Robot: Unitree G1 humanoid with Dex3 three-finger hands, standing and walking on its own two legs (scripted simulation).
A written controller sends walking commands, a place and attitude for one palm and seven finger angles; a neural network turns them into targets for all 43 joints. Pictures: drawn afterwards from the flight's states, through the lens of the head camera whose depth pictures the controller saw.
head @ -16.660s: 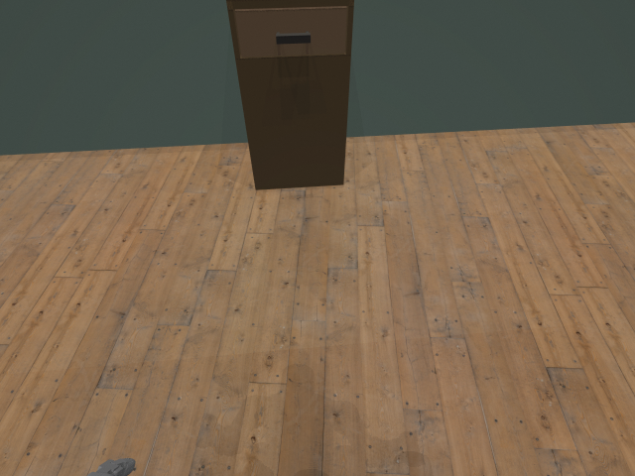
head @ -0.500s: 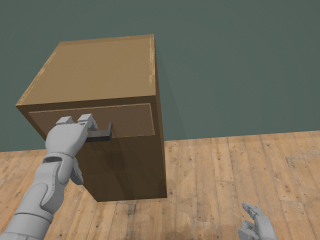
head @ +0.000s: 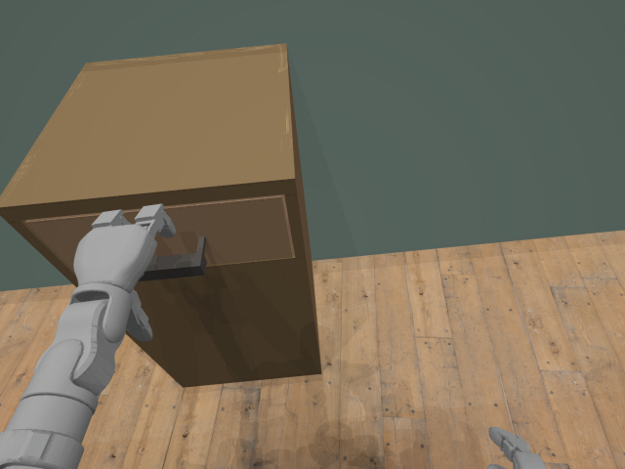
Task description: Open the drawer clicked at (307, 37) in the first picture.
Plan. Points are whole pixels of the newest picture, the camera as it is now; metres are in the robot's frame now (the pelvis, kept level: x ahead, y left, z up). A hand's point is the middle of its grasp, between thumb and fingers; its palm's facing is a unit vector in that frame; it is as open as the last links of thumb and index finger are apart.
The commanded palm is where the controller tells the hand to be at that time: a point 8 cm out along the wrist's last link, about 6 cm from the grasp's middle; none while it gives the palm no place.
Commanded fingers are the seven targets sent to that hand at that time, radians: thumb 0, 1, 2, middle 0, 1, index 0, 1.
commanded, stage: move the hooked fingers above the handle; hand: left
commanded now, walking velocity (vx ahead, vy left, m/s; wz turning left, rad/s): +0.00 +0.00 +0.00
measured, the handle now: (168, 256) +0.43 +0.29 -0.03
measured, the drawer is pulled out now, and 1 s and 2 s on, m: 0.00 0.00 0.00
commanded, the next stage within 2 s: none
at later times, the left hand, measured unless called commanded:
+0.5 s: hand (140, 267) +0.37 +0.28 +0.04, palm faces -0.04 -0.04 -1.00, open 13.8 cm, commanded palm +0.35 +0.28 +0.10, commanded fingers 0.00 -0.50 0.30 -0.30 -1.20 -0.30 -1.20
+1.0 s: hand (140, 261) +0.38 +0.29 +0.03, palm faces -0.04 -0.04 -1.00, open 13.8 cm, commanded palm +0.36 +0.29 +0.09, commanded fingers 0.00 -0.50 0.30 -0.30 -1.20 -0.30 -1.20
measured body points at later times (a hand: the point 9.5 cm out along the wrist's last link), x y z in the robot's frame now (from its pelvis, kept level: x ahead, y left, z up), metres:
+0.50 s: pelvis +0.00 +0.01 -0.01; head +0.04 +0.00 +0.44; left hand +0.36 +0.28 +0.09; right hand +0.13 -0.24 -0.13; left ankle -0.03 +0.11 -0.73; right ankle -0.03 -0.12 -0.73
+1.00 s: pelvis -0.01 +0.01 -0.01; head +0.05 -0.01 +0.44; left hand +0.38 +0.29 +0.08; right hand +0.06 -0.27 -0.14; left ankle -0.03 +0.11 -0.73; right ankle -0.03 -0.12 -0.73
